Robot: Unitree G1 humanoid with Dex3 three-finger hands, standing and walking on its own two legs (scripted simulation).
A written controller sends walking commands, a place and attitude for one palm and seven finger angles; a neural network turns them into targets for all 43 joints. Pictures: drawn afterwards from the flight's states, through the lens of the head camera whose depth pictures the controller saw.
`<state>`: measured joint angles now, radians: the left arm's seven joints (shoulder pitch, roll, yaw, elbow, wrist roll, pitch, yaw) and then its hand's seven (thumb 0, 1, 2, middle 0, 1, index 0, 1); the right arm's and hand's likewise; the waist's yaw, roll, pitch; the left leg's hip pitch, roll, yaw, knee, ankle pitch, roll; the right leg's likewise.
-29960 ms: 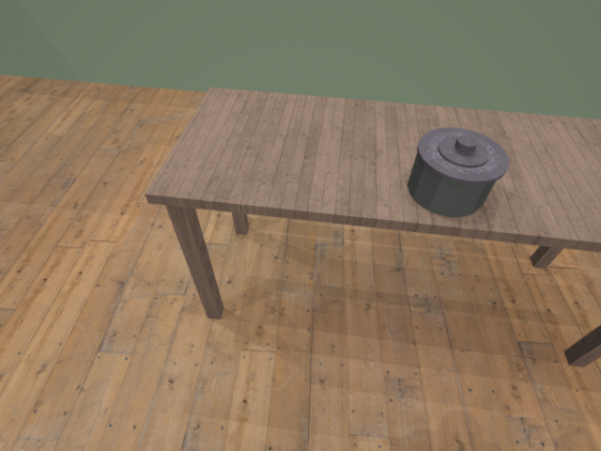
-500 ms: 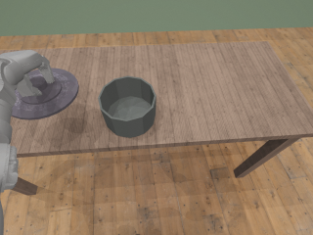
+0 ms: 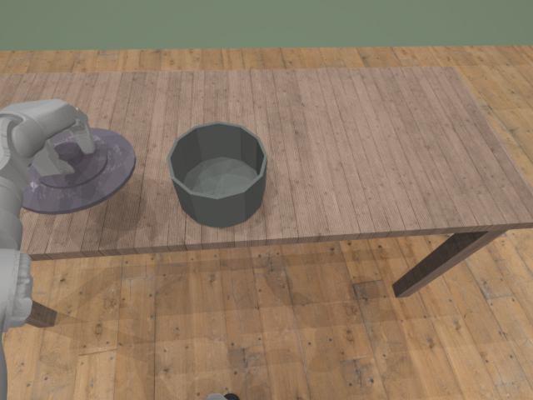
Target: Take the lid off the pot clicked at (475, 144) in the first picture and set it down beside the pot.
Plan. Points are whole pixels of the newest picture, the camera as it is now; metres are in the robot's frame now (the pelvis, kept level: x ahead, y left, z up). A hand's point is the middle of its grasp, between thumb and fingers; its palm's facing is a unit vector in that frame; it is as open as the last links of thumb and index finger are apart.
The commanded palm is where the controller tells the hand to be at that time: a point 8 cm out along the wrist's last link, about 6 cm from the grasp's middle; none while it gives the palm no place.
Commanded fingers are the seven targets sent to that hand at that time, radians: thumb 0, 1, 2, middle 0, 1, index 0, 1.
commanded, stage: lower the lid onto the table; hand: left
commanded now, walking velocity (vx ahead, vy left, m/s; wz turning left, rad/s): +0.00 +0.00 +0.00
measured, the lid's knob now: (67, 154) +0.48 +0.30 +0.05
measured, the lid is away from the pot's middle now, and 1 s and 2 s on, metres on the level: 0.23 0.24 0.25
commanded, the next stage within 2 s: open the fingers wide in 1.72 s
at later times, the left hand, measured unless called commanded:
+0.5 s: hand (60, 165) +0.47 +0.31 +0.05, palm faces -0.48 -0.10 -0.87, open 7.1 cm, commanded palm +0.51 +0.31 +0.11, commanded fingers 0.00 0.79 0.83 -0.92 -1.06 -0.86 -1.03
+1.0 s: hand (76, 176) +0.47 +0.31 +0.01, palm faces -0.49 -0.09 -0.87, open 7.1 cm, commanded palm +0.52 +0.30 +0.08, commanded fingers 0.00 0.79 0.83 -0.92 -1.06 -0.86 -1.03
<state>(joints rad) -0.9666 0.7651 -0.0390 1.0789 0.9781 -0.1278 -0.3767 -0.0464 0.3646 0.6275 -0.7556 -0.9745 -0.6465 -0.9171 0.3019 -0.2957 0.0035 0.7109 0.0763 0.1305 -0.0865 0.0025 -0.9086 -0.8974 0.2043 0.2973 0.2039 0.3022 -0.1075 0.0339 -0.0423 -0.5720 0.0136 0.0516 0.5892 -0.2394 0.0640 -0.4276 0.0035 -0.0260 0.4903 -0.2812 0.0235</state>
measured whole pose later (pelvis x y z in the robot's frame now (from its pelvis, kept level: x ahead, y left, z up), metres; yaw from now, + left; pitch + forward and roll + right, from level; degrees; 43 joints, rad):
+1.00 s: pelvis -0.01 +0.02 -0.02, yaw -2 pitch +19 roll -5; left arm -1.01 0.78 -0.01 1.21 1.06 -0.14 -0.26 -0.05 0.37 0.63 -0.76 -0.98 -0.64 -0.92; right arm 0.37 -0.28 0.01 0.72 0.05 0.13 -0.09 0.00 -0.91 -0.90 0.21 0.30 0.21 0.30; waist -0.17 0.03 -0.08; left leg -0.80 0.03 0.05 0.77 -0.30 0.09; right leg -0.65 0.02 -0.02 0.65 -0.33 0.03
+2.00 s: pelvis -0.02 +0.02 -0.04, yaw -2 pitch +22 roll -6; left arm -0.93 0.76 0.03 1.15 1.07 -0.14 -0.19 -0.02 0.38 0.62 -0.73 -0.98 -0.62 -0.94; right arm 0.35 -0.27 0.01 0.69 0.04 0.20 -0.05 0.00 -0.91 -0.90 0.21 0.30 0.20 0.30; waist -0.16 0.05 -0.10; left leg -0.95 0.05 0.04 0.91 -0.35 0.09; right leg -0.79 0.03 -0.03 0.79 -0.38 0.02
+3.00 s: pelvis -0.02 +0.03 -0.04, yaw -2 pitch +22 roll -7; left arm -0.98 0.76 -0.01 1.17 1.06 -0.12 -0.20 0.00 0.05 0.55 -0.34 -0.92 -0.33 -0.92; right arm 0.37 -0.27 0.01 0.69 0.05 0.19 -0.05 0.00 -0.91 -0.90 0.21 0.30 0.21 0.30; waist -0.16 0.05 -0.10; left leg -0.97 0.03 0.04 0.92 -0.35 0.11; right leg -0.80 0.02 -0.03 0.78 -0.38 0.01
